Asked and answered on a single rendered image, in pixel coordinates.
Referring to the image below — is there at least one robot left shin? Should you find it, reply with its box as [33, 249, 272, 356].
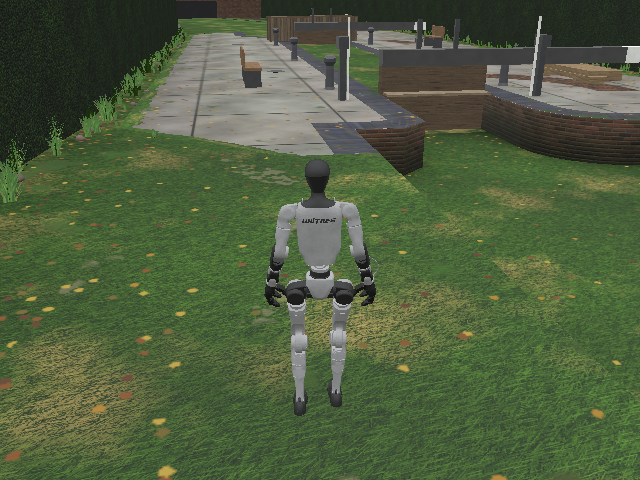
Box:
[291, 335, 306, 402]

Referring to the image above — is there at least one robot left upper arm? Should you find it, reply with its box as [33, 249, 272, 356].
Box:
[273, 203, 297, 259]

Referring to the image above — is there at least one robot right hand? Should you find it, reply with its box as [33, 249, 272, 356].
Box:
[354, 282, 376, 306]

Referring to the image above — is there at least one left robot forearm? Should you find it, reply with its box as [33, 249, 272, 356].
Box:
[266, 244, 284, 287]

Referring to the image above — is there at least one robot shin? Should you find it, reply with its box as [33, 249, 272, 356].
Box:
[331, 331, 347, 394]
[291, 335, 306, 402]

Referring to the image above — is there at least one robot left hand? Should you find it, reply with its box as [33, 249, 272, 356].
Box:
[264, 284, 286, 307]

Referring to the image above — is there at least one robot right shin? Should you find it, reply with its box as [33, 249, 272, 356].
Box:
[331, 331, 347, 394]

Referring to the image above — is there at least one robot right upper arm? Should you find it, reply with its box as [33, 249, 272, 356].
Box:
[339, 202, 366, 258]

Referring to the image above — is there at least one right robot forearm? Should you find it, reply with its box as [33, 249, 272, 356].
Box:
[355, 242, 374, 285]

